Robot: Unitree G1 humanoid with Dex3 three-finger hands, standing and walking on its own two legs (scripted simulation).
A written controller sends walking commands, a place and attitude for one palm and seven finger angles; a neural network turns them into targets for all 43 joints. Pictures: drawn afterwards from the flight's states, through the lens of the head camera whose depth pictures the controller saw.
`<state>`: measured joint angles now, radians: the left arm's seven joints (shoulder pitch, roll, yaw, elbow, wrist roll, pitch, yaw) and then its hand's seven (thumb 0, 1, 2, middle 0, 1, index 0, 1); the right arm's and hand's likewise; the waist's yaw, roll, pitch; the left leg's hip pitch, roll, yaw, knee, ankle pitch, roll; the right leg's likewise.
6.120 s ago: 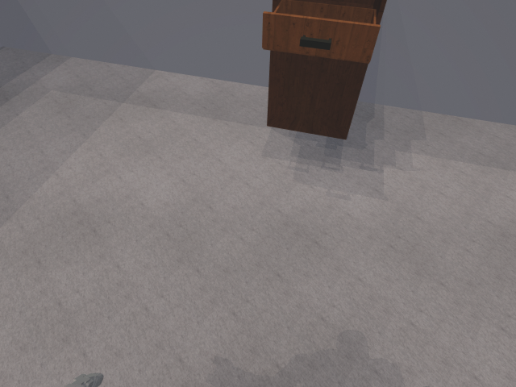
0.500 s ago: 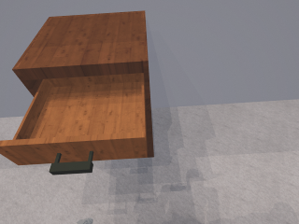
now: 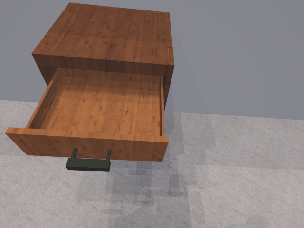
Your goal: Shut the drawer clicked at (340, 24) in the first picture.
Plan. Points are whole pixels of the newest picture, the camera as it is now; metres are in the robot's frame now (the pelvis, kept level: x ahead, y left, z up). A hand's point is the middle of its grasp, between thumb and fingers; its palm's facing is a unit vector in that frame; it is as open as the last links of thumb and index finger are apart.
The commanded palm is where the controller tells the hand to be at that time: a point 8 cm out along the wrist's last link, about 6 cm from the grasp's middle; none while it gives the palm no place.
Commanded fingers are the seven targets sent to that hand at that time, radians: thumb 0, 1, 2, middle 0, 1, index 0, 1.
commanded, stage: come to a stop and stand still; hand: left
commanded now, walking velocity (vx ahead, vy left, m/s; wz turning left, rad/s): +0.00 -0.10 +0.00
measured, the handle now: (90, 158) +0.31 +0.22 -0.07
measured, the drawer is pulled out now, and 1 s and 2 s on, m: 0.29 0.29 0.29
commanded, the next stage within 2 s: look again from close up in 1.44 s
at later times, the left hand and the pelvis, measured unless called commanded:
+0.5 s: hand out of the picture -0.02 +0.10 -0.18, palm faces +0.02 -0.98 -0.19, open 7.3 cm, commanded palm none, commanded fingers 0.00 0.90 0.90 -0.20 -0.30 -0.20 -0.30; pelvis -0.02 -0.07 +0.00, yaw +0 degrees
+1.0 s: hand out of the picture -0.02 +0.08 -0.18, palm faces +0.08 -0.98 -0.16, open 7.4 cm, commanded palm none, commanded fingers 0.00 0.90 0.90 -0.20 -0.30 -0.20 -0.30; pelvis +0.01 -0.07 -0.01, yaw +0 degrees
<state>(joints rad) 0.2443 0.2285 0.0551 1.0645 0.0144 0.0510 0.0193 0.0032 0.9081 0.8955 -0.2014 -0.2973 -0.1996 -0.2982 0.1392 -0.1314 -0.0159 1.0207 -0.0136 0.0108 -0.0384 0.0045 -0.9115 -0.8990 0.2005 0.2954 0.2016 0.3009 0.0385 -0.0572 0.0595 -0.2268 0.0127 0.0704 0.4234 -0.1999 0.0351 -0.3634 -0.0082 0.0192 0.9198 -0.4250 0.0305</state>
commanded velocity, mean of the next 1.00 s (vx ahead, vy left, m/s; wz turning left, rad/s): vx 0.00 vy -0.01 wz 0.00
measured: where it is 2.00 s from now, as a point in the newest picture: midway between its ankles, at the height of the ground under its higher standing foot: outside the picture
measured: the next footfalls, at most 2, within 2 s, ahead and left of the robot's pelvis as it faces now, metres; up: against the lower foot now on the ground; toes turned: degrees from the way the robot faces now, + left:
right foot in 0.24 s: -0.03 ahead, -0.15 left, +0.00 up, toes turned -3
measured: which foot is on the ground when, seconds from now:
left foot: down 0.00-1.00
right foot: up 0.00-0.22, down 0.24-1.00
